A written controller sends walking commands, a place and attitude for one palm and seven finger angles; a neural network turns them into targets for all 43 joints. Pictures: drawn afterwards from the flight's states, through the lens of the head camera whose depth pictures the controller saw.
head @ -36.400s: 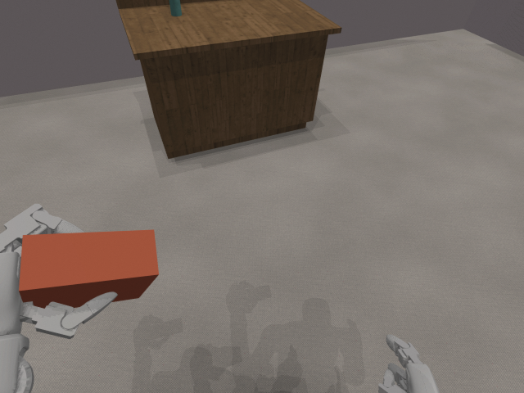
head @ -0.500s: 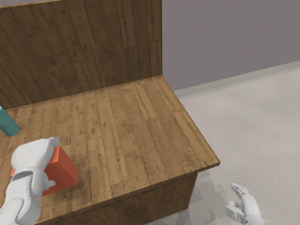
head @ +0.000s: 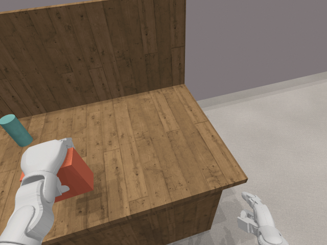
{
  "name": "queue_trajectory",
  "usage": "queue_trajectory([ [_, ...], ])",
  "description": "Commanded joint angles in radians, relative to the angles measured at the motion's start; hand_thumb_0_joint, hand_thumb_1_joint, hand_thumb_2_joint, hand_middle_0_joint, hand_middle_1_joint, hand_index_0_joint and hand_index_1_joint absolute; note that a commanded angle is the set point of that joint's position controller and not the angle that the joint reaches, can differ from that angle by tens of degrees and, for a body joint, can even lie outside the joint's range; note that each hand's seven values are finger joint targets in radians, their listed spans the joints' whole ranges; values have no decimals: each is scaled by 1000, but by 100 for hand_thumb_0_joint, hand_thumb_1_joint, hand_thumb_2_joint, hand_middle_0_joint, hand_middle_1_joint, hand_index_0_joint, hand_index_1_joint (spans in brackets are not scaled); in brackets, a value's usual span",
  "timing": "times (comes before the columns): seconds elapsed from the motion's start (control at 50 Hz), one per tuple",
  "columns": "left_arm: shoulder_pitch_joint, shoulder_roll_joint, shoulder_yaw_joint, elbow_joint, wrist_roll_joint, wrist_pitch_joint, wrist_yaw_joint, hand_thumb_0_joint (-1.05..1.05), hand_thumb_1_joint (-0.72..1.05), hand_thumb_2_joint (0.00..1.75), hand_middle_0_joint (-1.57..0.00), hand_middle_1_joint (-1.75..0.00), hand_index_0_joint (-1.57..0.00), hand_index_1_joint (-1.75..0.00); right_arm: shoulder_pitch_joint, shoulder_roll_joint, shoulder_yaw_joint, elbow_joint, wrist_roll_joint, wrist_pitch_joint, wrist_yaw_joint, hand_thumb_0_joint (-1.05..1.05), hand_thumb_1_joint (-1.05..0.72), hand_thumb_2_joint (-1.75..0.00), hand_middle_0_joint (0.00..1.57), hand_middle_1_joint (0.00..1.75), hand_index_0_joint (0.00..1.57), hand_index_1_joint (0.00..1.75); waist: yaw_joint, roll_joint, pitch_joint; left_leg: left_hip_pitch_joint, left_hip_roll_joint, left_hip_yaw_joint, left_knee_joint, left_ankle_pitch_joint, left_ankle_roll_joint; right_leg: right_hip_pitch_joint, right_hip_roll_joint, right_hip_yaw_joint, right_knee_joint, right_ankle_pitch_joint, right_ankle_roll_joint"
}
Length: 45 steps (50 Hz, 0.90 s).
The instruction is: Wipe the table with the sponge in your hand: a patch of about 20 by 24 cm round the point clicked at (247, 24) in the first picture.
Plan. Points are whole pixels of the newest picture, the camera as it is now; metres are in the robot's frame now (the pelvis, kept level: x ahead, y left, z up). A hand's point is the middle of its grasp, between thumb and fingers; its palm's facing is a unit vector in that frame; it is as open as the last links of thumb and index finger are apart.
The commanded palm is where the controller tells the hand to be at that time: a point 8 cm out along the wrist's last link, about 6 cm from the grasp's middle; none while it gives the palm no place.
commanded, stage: lift the sponge slowly off the table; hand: left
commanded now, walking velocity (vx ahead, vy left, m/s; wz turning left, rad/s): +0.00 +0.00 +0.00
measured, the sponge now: (65, 180) +0.23 +0.31 +0.03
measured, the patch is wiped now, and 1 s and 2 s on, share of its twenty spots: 1.00 1.00 1.00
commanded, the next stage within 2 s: bring the sponge back beside the body in 0.02 s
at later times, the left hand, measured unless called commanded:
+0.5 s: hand (62, 172) +0.23 +0.29 +0.08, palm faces +0.01 -0.10 -0.99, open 9.6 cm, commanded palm +0.20 +0.28 +0.16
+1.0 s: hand (63, 178) +0.21 +0.27 +0.10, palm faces +0.03 -0.12 -0.99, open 9.6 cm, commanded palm +0.17 +0.27 +0.17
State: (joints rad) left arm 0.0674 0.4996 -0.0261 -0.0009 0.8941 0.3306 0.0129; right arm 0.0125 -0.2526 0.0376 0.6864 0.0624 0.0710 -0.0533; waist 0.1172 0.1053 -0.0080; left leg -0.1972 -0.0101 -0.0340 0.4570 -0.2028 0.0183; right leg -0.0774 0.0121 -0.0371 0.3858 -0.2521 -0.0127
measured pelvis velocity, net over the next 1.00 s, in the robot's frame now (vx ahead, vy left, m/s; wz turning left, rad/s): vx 0.00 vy -0.02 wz -0.01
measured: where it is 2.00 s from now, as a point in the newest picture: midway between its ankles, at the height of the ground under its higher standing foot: outside the picture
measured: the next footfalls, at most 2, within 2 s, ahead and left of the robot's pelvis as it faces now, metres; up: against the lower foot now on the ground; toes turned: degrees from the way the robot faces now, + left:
none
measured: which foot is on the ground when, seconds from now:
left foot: down 0.00-1.00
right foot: down 0.00-1.00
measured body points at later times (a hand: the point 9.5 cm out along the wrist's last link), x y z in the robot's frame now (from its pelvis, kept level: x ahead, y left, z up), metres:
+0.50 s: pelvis +0.00 -0.01 +0.00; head -0.02 -0.05 +0.45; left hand +0.22 +0.29 +0.14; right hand +0.25 -0.21 -0.08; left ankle +0.03 +0.11 -0.74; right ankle -0.02 -0.12 -0.74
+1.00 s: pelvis +0.00 -0.02 +0.00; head -0.03 -0.06 +0.45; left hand +0.20 +0.27 +0.15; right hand +0.26 -0.22 -0.07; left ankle +0.03 +0.11 -0.74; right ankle -0.02 -0.12 -0.74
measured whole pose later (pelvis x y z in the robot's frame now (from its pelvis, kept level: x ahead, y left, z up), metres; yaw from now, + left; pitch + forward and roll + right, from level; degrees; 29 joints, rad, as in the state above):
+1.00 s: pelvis +0.00 -0.02 +0.00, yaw -1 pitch -5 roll -1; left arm 0.21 0.51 -0.03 -0.23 0.87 0.42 -0.03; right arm -0.02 -0.27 0.04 0.67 0.06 0.07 -0.05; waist 0.13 0.12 -0.01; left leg -0.18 0.02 -0.03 0.47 -0.21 -0.01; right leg -0.07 0.04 -0.03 0.42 -0.27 -0.04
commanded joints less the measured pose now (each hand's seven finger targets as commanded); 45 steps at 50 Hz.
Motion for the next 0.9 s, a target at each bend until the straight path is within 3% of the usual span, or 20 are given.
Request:
queue_trajectory([
  [0.0, -298, 228, 125, -163, 39, 5, 25, 0, 10, 130, -120, -160, -120, -160, -217, -113, -29, -168, -5, -50, -10, 0, -90, -90, 20, 30, 20, 30, -8, -11, -159, 119, -10, -48, -72, 142, 31, -56, 32, 32, -70, 111, -64],
  [0.06, -298, 208, 106, -214, 41, -16, 25, 0, 10, 130, -120, -160, -120, -160, -216, -106, -36, -174, -6, -56, -7, 0, -90, -90, 20, 30, 20, 30, -7, 12, -204, 148, -10, -46, -62, 185, 31, -38, 27, 40, -65, 154, -64],
  [0.08, -287, 243, 145, -229, 38, -20, 29, 0, 10, 130, -120, -160, -120, -160, -218, -110, -36, -174, -8, -58, -8, 0, -90, -90, 20, 30, 20, 30, -1, 14, -206, 151, -9, -56, -66, 187, 30, -29, 35, 58, -63, 151, -70],
  [0.16, -277, 221, 131, -234, 49, -17, 40, 0, 10, 130, -120, -160, -120, -160, -215, -107, -37, -171, -10, -53, -2, 0, -90, -90, 20, 30, 20, 30, -1, 2, -204, 142, -7, -51, -65, 208, 27, -25, 30, 44, -60, 173, -67],
  [0.18, -261, 248, 161, -265, 44, -15, 47, 0, 10, 130, -120, -160, -120, -160, -227, -108, -36, -178, -11, -56, -1, 0, -90, -90, 20, 30, 20, 30, 11, 30, -198, 143, -6, -60, -74, 201, 26, -17, 35, 58, -59, 157, -72],
  [0.2, -247, 225, 145, -257, 45, -7, 49, 0, 10, 130, -120, -160, -120, -160, -224, -106, -34, -182, -12, -56, 1, 0, -90, -90, 20, 30, 20, 30, 17, 20, -213, 145, -9, -54, -68, 213, 29, -7, 34, 38, -55, 175, -71],
  [0.24, -205, 209, 135, -259, 41, 9, 50, 0, 10, 130, -120, -160, -120, -160, -230, -107, -38, -180, -11, -52, 6, 0, -90, -90, 20, 30, 20, 30, 16, 2, -200, 146, -9, -51, -61, 227, 28, -14, 30, 48, -59, 195, -68],
  [0.28, -195, 241, 165, -283, 35, 28, 54, 0, 10, 130, -120, -160, -120, -160, -245, -112, -36, -178, -9, -47, 8, 0, -90, -90, 20, 30, 20, 30, 17, 4, -182, 136, -8, -56, -68, 216, 24, -13, 32, 74, -57, 180, -71],
  [0.3, -197, 199, 125, -273, 35, 40, 49, 0, 10, 130, -120, -160, -120, -160, -245, -108, -33, -186, -9, -47, 9, 0, -90, -90, 20, 30, 20, 30, 14, -11, -183, 132, -12, -49, -64, 212, 29, -14, 30, 52, -57, 185, -67],
  [0.34, -191, 205, 123, -260, 33, 55, 41, 0, 10, 130, -120, -160, -120, -160, -250, -112, -33, -182, -7, -44, 6, 0, -90, -90, 20, 30, 20, 30, 11, -33, -167, 130, -11, -50, -63, 195, 30, -30, 28, 58, -65, 170, -63],
  [0.38, -221, 234, 140, -292, 28, 55, 38, 0, 10, 130, -120, -160, -120, -160, -262, -113, -31, -183, -4, -47, 2, 0, -90, -90, 20, 30, 20, 30, 6, -24, -156, 128, -11, -54, -69, 173, 29, -34, 30, 81, -67, 141, -66],
  [0.44, -211, 223, 124, -279, 30, 48, 22, 0, 10, 130, -120, -160, -120, -160, -250, -113, -32, -180, -6, -51, -4, 0, -90, -90, 20, 30, 20, 30, 4, -44, -173, 138, -17, -46, -51, 179, 35, -34, 26, 65, -69, 161, -60],
  [0.48, -226, 239, 137, -327, 29, 36, 22, 0, 10, 130, -120, -160, -120, -160, -260, -109, -30, -186, -6, -58, -6, 0, -90, -90, 20, 30, 20, 30, 4, -6, -170, 149, -16, -54, -54, 183, 33, -34, 29, 93, -67, 162, -66],
  [0.56, -181, 208, 115, -323, 32, 31, 21, 0, 10, 130, -120, -160, -120, -160, -250, -104, -32, -183, -8, -61, -4, 0, -90, -90, 20, 30, 20, 30, 3, -16, -165, 148, -17, -46, -43, 202, 33, -39, 24, 82, -65, 187, -62],
  [0.68, -155, 266, 180, -359, 27, 59, 30, 0, 10, 130, -120, -160, -120, -160, -276, -111, -29, -189, -9, -57, 0, 0, -90, -90, 20, 30, 20, 30, 19, -22, -166, 135, -20, -50, -41, 200, 29, -24, 24, 120, -55, 204, -67],
  [0.7, -134, 222, 143, -348, 22, 68, 26, 0, 10, 130, -120, -160, -120, -160, -272, -106, -27, -197, -10, -56, -1, 0, -90, -90, 20, 30, 20, 30, 21, -25, -170, 135, -23, -41, -34, 198, 33, -25, 21, 92, -53, 204, -61],
  [0.74, -108, 237, 155, -340, 20, 78, 20, 0, 10, 130, -120, -160, -120, -160, -271, -112, -29, -190, -10, -53, 0, 0, -90, -90, 20, 30, 20, 30, 18, -54, -165, 132, -22, -40, -24, 207, 32, -31, 20, 101, -52, 229, -58],
  [0.78, -124, 246, 159, -397, 12, 78, 19, 0, 10, 130, -120, -160, -120, -160, -288, -109, -27, -198, -6, -57, 1, 0, -90, -90, 20, 30, 20, 30, 12, -19, -161, 133, -20, -44, -29, 197, 29, -32, 20, 126, -48, 222, -62],
  [0.84, -84, 215, 130, -395, 10, 86, 3, 0, 10, 130, -120, -160, -120, -160, -277, -107, -26, -202, -9, -57, 0, 0, -90, -90, 20, 30, 20, 30, 14, -36, -158, 135, -20, -40, -17, 206, 35, -43, 19, 100, -48, 233, -57],
  [0.88, -87, 262, 172, -432, 7, 81, 7, 0, 10, 130, -120, -160, -120, -160, -288, -108, -24, -205, -9, -61, -2, 0, -90, -90, 20, 30, 20, 30, 15, -30, -155, 133, -20, -49, -20, 196, 33, -38, 20, 129, -44, 226, -60],
])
